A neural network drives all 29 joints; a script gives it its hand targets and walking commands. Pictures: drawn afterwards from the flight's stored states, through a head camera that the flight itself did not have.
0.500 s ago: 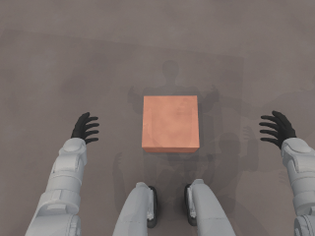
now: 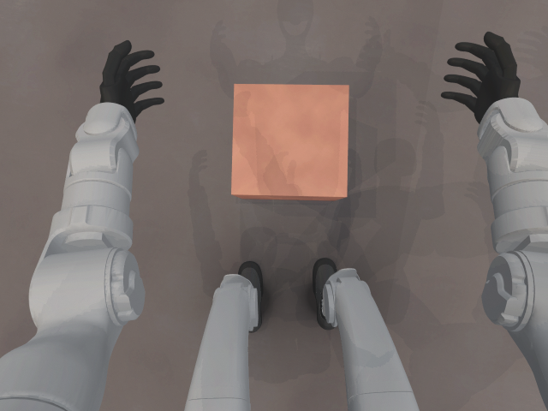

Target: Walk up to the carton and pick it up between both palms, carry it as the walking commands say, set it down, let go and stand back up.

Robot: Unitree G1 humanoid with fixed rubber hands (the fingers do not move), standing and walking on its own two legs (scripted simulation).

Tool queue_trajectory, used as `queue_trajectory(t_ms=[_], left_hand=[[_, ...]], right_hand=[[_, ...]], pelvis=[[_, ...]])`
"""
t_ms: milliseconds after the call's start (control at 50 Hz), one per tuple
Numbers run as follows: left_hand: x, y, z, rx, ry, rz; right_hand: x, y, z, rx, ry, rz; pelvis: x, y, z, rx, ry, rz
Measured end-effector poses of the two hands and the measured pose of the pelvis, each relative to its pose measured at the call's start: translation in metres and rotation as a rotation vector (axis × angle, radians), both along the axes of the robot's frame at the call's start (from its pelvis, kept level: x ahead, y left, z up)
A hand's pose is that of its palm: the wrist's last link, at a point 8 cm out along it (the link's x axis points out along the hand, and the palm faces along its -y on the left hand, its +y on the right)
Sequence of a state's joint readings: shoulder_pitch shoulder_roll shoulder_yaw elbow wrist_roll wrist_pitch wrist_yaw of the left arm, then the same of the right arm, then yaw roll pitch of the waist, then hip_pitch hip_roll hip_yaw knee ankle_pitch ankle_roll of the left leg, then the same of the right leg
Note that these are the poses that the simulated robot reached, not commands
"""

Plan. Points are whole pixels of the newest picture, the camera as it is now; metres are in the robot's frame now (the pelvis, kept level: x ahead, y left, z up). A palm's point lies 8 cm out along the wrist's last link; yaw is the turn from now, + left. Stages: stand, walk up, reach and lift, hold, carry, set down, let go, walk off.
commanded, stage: reach and lift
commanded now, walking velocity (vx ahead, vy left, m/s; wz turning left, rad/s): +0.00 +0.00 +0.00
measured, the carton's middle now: (289, 148) +0.52 -0.02 -0.56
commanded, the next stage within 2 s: none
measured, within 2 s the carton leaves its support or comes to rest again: neither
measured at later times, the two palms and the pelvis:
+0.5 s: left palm (150, 107) +0.52 +0.20 -0.17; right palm (459, 102) +0.49 -0.26 -0.16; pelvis -0.01 +0.01 -0.05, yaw +0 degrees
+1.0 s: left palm (184, 129) +0.53 +0.20 -0.32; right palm (412, 127) +0.50 -0.25 -0.32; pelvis -0.04 +0.00 -0.20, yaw +1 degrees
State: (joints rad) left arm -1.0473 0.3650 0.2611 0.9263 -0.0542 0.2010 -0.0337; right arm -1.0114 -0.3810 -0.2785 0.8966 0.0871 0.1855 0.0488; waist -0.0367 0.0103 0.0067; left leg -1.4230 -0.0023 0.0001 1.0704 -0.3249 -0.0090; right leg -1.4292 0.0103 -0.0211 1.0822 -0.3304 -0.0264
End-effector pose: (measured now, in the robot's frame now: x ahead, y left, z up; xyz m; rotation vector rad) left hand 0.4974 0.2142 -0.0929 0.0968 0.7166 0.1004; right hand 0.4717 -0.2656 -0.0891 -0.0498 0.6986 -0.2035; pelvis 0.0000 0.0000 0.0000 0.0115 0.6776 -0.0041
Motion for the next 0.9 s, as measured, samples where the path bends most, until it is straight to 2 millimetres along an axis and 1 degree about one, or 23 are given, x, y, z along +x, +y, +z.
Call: queue_trajectory(t_ms=[100, 180, 280, 380, 480, 640, 720, 900], left_hand=[[0.025, -0.007, -0.005, -0.017, -0.043, -0.011], [0.035, -0.014, -0.01, -0.031, -0.066, -0.015], [0.033, -0.015, -0.022, -0.038, -0.065, -0.012], [0.025, -0.013, -0.042, -0.042, -0.046, -0.005], [0.022, -0.01, -0.07, -0.044, -0.033, 0.008], [0.026, -0.009, -0.125, -0.036, -0.045, 0.023], [0.028, -0.01, -0.15, -0.029, -0.053, 0.025], [0.027, -0.011, -0.202, -0.029, -0.04, 0.032]], right_hand=[[0.023, 0.006, -0.006, 0.009, -0.035, 0.007], [0.033, 0.01, -0.01, 0.01, -0.059, 0.005], [0.031, 0.009, -0.019, 0.009, -0.063, -0.001], [0.023, 0.006, -0.036, 0.012, -0.049, -0.008], [0.022, 0.005, -0.064, 0.022, -0.038, -0.012], [0.029, 0.008, -0.122, 0.028, -0.041, -0.012], [0.031, 0.009, -0.148, 0.021, -0.047, -0.01], [0.03, 0.011, -0.202, 0.021, -0.035, -0.011]], pelvis=[[0.003, 0.001, -0.005, -0.001, 0.066, 0.002], [0.006, 0.003, -0.006, -0.002, 0.111, 0.001], [0.008, 0.006, -0.01, -0.002, 0.154, -0.001], [0.004, 0.009, -0.021, -0.001, 0.178, -0.001], [-0.004, 0.011, -0.047, 0.0, 0.187, 0.0], [-0.02, 0.011, -0.104, 0.0, 0.181, 0.004], [-0.025, 0.01, -0.13, 0.001, 0.173, 0.004], [-0.034, 0.006, -0.176, 0.005, 0.153, 0.004]])
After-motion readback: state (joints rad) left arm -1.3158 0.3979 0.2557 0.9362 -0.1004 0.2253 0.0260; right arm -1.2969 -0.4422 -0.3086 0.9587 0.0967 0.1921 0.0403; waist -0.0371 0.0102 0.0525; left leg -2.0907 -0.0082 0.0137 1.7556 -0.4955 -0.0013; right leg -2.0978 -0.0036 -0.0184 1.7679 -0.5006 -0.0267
